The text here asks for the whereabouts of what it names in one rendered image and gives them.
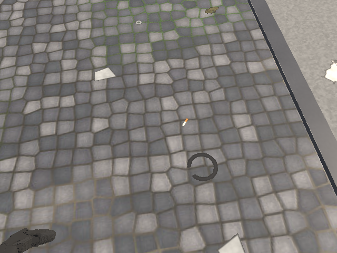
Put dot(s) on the robot left hand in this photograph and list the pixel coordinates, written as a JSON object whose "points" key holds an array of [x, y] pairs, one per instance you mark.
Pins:
{"points": [[26, 239]]}

